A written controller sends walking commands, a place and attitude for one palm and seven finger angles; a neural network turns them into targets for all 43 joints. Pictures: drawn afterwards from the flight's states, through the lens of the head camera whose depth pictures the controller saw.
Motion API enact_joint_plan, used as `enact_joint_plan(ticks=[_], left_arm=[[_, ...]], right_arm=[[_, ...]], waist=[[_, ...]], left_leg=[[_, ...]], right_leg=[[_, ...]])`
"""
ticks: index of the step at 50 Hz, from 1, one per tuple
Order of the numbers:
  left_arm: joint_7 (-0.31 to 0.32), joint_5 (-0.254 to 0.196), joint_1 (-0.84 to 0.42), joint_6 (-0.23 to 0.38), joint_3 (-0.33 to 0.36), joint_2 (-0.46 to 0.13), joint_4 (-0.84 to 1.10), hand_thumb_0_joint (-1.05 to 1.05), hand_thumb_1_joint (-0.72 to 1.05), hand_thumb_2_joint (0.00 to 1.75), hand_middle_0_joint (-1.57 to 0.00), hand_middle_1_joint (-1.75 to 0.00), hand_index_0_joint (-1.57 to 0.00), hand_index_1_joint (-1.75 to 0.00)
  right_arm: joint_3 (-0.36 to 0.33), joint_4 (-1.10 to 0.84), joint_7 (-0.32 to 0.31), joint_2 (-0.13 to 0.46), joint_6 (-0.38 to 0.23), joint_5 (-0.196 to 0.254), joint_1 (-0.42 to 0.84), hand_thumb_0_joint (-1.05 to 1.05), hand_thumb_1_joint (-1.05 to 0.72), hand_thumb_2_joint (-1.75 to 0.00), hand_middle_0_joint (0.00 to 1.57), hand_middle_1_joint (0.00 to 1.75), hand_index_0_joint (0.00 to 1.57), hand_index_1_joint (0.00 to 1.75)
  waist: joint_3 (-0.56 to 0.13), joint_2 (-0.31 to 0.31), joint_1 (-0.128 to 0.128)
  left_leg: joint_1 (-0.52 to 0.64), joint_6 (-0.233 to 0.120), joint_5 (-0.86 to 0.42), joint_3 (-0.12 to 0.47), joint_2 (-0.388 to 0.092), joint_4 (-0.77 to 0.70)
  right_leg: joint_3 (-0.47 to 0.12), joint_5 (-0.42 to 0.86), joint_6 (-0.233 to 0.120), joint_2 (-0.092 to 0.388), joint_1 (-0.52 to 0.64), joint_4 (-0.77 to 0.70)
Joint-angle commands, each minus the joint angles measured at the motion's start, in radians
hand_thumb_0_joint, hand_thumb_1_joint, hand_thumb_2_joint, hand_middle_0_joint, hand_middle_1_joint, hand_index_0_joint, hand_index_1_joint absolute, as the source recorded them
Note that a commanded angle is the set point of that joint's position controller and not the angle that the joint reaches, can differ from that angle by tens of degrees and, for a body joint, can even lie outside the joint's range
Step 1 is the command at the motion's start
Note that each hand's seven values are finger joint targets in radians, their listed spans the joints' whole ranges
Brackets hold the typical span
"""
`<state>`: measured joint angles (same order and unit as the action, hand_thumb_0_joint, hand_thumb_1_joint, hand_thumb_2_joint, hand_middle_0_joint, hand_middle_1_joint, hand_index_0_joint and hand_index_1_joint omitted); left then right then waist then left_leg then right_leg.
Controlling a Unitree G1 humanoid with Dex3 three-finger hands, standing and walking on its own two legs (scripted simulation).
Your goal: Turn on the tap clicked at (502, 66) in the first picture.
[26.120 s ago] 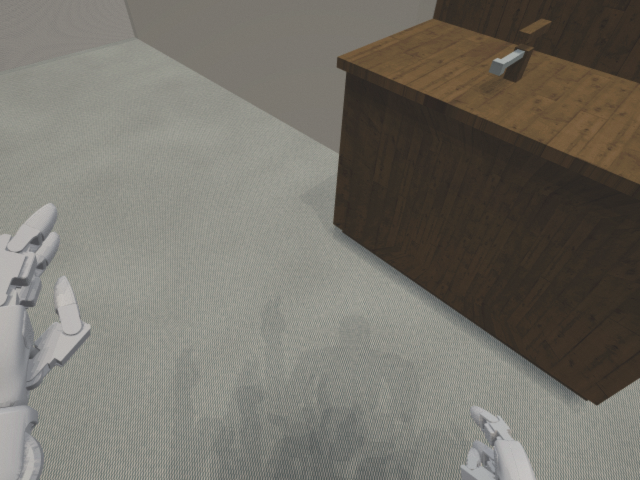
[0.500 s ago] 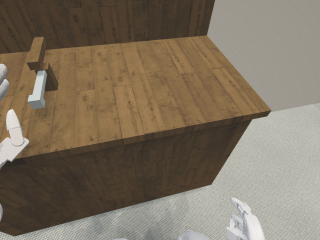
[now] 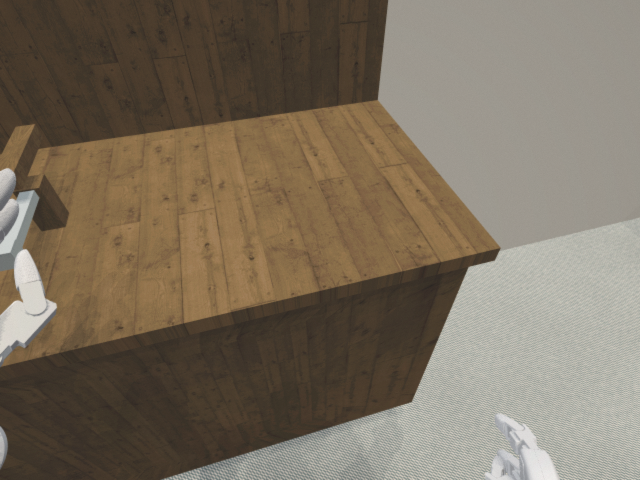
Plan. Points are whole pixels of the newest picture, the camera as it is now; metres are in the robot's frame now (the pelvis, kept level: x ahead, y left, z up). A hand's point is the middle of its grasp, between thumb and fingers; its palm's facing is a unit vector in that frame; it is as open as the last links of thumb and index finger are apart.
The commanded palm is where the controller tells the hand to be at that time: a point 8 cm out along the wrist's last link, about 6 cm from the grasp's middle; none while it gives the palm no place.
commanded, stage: shuffle to correct the standing spot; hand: left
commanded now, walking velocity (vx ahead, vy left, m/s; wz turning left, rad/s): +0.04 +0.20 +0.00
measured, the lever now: (6, 255) +0.34 +0.43 +0.11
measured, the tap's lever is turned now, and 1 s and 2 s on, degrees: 0 0 0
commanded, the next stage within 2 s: come to a stop and stand still in 0.10 s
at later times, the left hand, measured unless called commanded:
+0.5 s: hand (3, 292) +0.24 +0.32 +0.18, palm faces +0.47 -0.81 -0.36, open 7.4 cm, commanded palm +0.18 +0.34 +0.19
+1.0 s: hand (69, 285) +0.27 +0.29 +0.15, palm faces +0.23 -0.89 -0.38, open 7.4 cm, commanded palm +0.21 +0.34 +0.19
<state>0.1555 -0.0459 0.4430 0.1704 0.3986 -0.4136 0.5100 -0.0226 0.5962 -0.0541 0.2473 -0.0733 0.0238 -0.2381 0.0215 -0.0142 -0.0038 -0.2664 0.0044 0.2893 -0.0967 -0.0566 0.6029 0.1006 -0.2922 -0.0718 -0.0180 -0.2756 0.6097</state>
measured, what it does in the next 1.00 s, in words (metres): steps on the spot: left foot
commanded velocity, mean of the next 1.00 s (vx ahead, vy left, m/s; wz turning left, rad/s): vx -0.01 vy -0.02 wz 0.00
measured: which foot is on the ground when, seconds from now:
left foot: down 0.00-0.00, up 0.02-0.24, down 0.26-1.00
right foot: down 0.00-1.00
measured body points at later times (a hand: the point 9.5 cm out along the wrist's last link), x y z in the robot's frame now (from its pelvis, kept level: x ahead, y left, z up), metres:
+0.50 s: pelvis +0.02 +0.06 +0.01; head +0.03 +0.06 +0.46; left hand +0.21 +0.36 +0.20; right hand +0.20 -0.14 -0.08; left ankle +0.08 +0.19 -0.73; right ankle +0.03 -0.07 -0.73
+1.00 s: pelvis +0.04 +0.07 +0.01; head +0.06 +0.08 +0.46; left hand +0.25 +0.33 +0.17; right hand +0.19 -0.20 -0.05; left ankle +0.08 +0.19 -0.73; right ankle +0.03 -0.07 -0.73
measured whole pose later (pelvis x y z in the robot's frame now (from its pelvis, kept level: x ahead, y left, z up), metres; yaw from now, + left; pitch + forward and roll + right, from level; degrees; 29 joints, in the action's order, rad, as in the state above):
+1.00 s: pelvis +0.04 +0.07 +0.01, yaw -2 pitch -1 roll -1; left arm 0.07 -0.05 0.49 0.22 0.32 -0.35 0.45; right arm -0.04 0.55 0.00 0.28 -0.14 0.01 -0.23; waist 0.06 0.01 0.03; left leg -0.28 0.00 0.25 -0.07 -0.06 0.55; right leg -0.01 -0.29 0.02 0.01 -0.20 0.51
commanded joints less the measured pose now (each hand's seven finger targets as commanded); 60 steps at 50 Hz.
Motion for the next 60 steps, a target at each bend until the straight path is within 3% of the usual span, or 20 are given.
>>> enact_joint_plan(ticks=[1, 4, 6, 10, 13, 15, 17, 25, 29, 33, 34, 35, 36, 38, 39, 42, 45, 49, 53, 60], left_arm=[[0.004, 0.0, -0.075, 0.02, 0.044, -0.113, 0.067, 0.0, 0.9, 0.9, -0.2, -0.3, -0.2, -0.3], [0.01, 0.001, -0.082, 0.039, 0.061, -0.149, 0.102, 0.0, 0.9, 0.9, -0.2, -0.3, -0.2, -0.3], [0.014, 0.0, -0.064, 0.048, 0.057, -0.141, 0.177, 0.0, 0.9, 0.9, -0.2, -0.3, -0.2, -0.3], [0.027, -0.012, -0.031, 0.037, 0.097, -0.181, 0.289, 0.0, 0.9, 0.9, -0.2, -0.3, -0.2, -0.3], [0.029, -0.015, -0.038, 0.039, 0.113, -0.179, 0.312, 0.0, 0.9, 0.9, -0.2, -0.3, -0.2, -0.3], [0.023, -0.02, -0.024, 0.039, 0.096, -0.15, 0.259, 0.0, 0.9, 0.9, -0.2, -0.3, -0.2, -0.3], [0.017, -0.015, -0.042, 0.023, 0.109, -0.133, 0.171, 0.0, 0.9, 0.9, -0.2, -0.3, -0.2, -0.3], [0.007, 0.002, -0.123, 0.006, -0.018, -0.046, 0.216, 0.0, 0.9, 0.9, -0.2, -0.3, -0.2, -0.3], [0.019, 0.002, -0.082, 0.01, 0.06, -0.142, 0.304, 0.0, 0.9, 0.9, -0.2, -0.3, -0.2, -0.3], [0.016, -0.02, -0.056, 0.002, 0.075, -0.129, 0.278, 0.0, 0.9, 0.9, -0.2, -0.3, -0.2, -0.3], [0.019, 0.012, -1.018, 0.213, 0.379, -0.986, 0.525, 0.0, 0.9, 0.9, -0.2, -0.3, -0.2, -0.3], [-0.007, 0.029, -0.568, 0.125, 0.247, -0.3, 0.059, 0.0, 0.9, 0.9, -0.2, -0.3, -0.2, -0.3], [-0.019, 0.024, -0.435, 0.095, 0.194, -0.294, 0.014, 0.0, 0.9, 0.9, -0.2, -0.3, -0.2, -0.3], [-0.037, -0.003, -0.306, 0.102, 0.166, -0.271, -0.094, 0.0, 0.9, 0.9, -0.2, -0.3, -0.2, -0.3], [-0.047, -0.016, -0.193, 0.098, 0.098, -0.168, -0.137, 0.0, 0.9, 0.9, -0.2, -0.3, -0.2, -0.3], [-0.064, -0.032, -0.041, 0.105, 0.033, -0.097, 0.042, 0.0, 0.9, 0.9, -0.2, -0.3, -0.2, -0.3], [-0.054, -0.026, 0.033, 0.105, 0.054, -0.114, 0.103, 0.0, 0.9, 0.9, -0.2, -0.3, -0.2, -0.3], [-0.033, -0.014, -0.105, 0.144, 0.195, -0.269, 0.263, 0.0, 0.9, 0.9, -0.2, -0.3, -0.2, -0.3], [-0.019, -0.008, -0.098, 0.121, 0.15, -0.198, 0.282, 0.0, 0.9, 0.9, -0.2, -0.3, -0.2, -0.3], [-0.025, 0.015, -0.009, 0.097, 0.068, -0.077, 0.236, 0.0, 0.9, 0.9, -0.2, -0.3, -0.2, -0.3]], right_arm=[[-0.025, -0.149, 0.024, 0.08, -0.046, 0.009, 0.082, 0.0, -0.9, -0.9, 0.2, 0.3, 0.2, 0.3], [-0.011, -0.133, 0.033, 0.08, -0.049, -0.001, 0.09, 0.0, -0.9, -0.9, 0.2, 0.3, 0.2, 0.3], [-0.005, -0.156, 0.032, 0.064, -0.046, -0.01, 0.101, 0.0, -0.9, -0.9, 0.2, 0.3, 0.2, 0.3], [-0.008, -0.167, 0.018, 0.05, -0.038, -0.016, 0.121, 0.0, -0.9, -0.9, 0.2, 0.3, 0.2, 0.3], [-0.012, -0.17, 0.007, 0.065, -0.05, -0.014, 0.118, 0.0, -0.9, -0.9, 0.2, 0.3, 0.2, 0.3], [-0.016, -0.164, -0.004, 0.078, -0.062, -0.003, 0.11, 0.0, -0.9, -0.9, 0.2, 0.3, 0.2, 0.3], [0.0, -0.146, -0.005, 0.061, -0.064, -0.005, 0.111, 0.0, -0.9, -0.9, 0.2, 0.3, 0.2, 0.3], [0.015, -0.149, 0.003, 0.056, -0.095, -0.014, 0.14, 0.0, -0.9, -0.9, 0.2, 0.3, 0.2, 0.3], [0.014, -0.151, 0.008, 0.049, -0.096, -0.022, 0.138, 0.0, -0.9, -0.9, 0.2, 0.3, 0.2, 0.3], [0.013, -0.145, 0.004, 0.035, -0.09, -0.024, 0.138, 0.0, -0.9, -0.9, 0.2, 0.3, 0.2, 0.3], [0.126, -0.217, -0.081, 0.093, -0.083, 0.043, 0.02, 0.0, -0.9, -0.9, 0.2, 0.3, 0.2, 0.3], [0.027, -0.198, -0.047, -0.03, -0.115, 0.017, 0.09, 0.0, -0.9, -0.9, 0.2, 0.3, 0.2, 0.3], [0.021, -0.154, -0.008, 0.045, -0.117, -0.026, 0.132, 0.0, -0.9, -0.9, 0.2, 0.3, 0.2, 0.3], [-0.017, -0.163, 0.02, 0.098, -0.123, -0.031, 0.065, 0.0, -0.9, -0.9, 0.2, 0.3, 0.2, 0.3], [-0.016, -0.153, 0.037, 0.09, -0.121, -0.018, 0.078, 0.0, -0.9, -0.9, 0.2, 0.3, 0.2, 0.3], [-0.028, -0.196, 0.08, 0.111, -0.133, -0.002, 0.05, 0.0, -0.9, -0.9, 0.2, 0.3, 0.2, 0.3], [-0.036, -0.209, 0.073, 0.112, -0.132, 0.001, 0.098, 0.0, -0.9, -0.9, 0.2, 0.3, 0.2, 0.3], [-0.023, -0.215, 0.041, 0.113, -0.115, -0.011, 0.157, 0.0, -0.9, -0.9, 0.2, 0.3, 0.2, 0.3], [-0.02, -0.21, 0.023, 0.1, -0.116, -0.009, 0.133, 0.0, -0.9, -0.9, 0.2, 0.3, 0.2, 0.3], [-0.02, -0.182, 0.038, 0.104, -0.122, -0.02, 0.113, 0.0, -0.9, -0.9, 0.2, 0.3, 0.2, 0.3]], waist=[[-0.004, 0.193, -0.018], [-0.056, 0.122, -0.014], [-0.076, 0.146, -0.014], [-0.101, 0.115, -0.015], [-0.125, -0.031, -0.026], [-0.114, -0.064, -0.028], [-0.071, -0.089, -0.022], [-0.077, -0.18, -0.017], [-0.149, -0.107, -0.027], [-0.146, -0.047, -0.024], [-0.081, -0.18, 0.055], [-0.101, -0.042, -0.004], [-0.076, 0.023, -0.005], [-0.128, 0.061, -0.017], [-0.175, 0.034, -0.016], [-0.169, 0.13, -0.026], [-0.114, 0.076, -0.021], [-0.064, 0.004, -0.011], [-0.146, -0.187, -0.009], [-0.173, -0.12, -0.002]], left_leg=[[-0.273, -0.008, 0.122, 0.062, 0.015, 0.243], [-0.293, -0.004, 0.121, 0.123, -0.022, 0.209], [-0.196, -0.006, 0.064, 0.09, -0.013, 0.105], [0.03, -0.009, -0.114, 0.032, 0.026, -0.06], [0.12, -0.036, -0.302, 0.122, -0.072, -0.129], [0.112, -0.054, -0.223, 0.194, -0.137, -0.188], [-0.01, -0.042, -0.117, 0.186, -0.115, -0.252], [-0.01, -0.025, 0.179, 0.223, -0.15, -0.383], [0.034, -0.012, 0.02, 0.148, -0.094, -0.276], [0.056, 0.015, -0.127, 0.066, -0.028, -0.163], [0.08, -0.036, -0.1, 0.076, 0.02, -0.176], [0.065, -0.034, -0.054, 0.085, -0.092, -0.136], [0.022, -0.017, 0.024, 0.059, -0.041, -0.138], [0.032, -0.011, -0.007, 0.049, 0.012, -0.003], [0.059, -0.011, -0.053, 0.053, 0.017, -0.001], [0.049, -0.019, -0.189, 0.053, 0.017, -0.029], [0.102, -0.034, -0.248, 0.058, -0.013, -0.088], [0.067, -0.026, -0.149, 0.088, -0.017, -0.146], [0.109, -0.039, -0.314, 0.103, -0.05, -0.146], [0.159, -0.037, -0.361, 0.117, -0.072, -0.137]], right_leg=[[-0.518, 0.048, -0.059, 0.374, 0.152, -0.348], [-0.395, 0.526, -0.082, 0.382, 0.273, -0.202], [-0.287, 0.596, -0.063, 0.355, 0.229, -0.169], [-0.236, 0.415, -0.009, 0.321, 0.093, -0.156], [-0.148, 0.208, 0.055, 0.166, 0.023, -0.081], [-0.095, 0.004, 0.08, 0.076, -0.01, -0.061], [-0.061, 0.035, 0.09, 0.04, 0.064, -0.077], [-0.07, 0.008, 0.085, 0.012, 0.068, -0.107], [-0.1, 0.123, 0.076, 0.025, 0.114, -0.204], [-0.157, 0.213, 0.059, 0.068, 0.094, -0.268], [-0.104, 0.028, 0.13, 0.048, 0.045, -0.292], [-0.117, -0.101, 0.069, 0.097, -0.067, -0.235], [-0.173, -0.01, 0.05, 0.051, -0.022, -0.285], [-0.271, 0.149, 0.002, 0.144, -0.014, -0.295], [-0.265, 0.246, -0.01, 0.154, 0.03, -0.254], [-0.188, 0.451, 0.027, 0.145, 0.118, -0.206], [-0.133, 0.37, 0.059, 0.099, 0.056, -0.184], [-0.149, 0.209, 0.049, 0.096, 0.034, -0.206], [-0.114, 0.263, 0.061, 0.069, 0.121, -0.178], [-0.06, 0.248, 0.072, 0.043, 0.103, -0.189]])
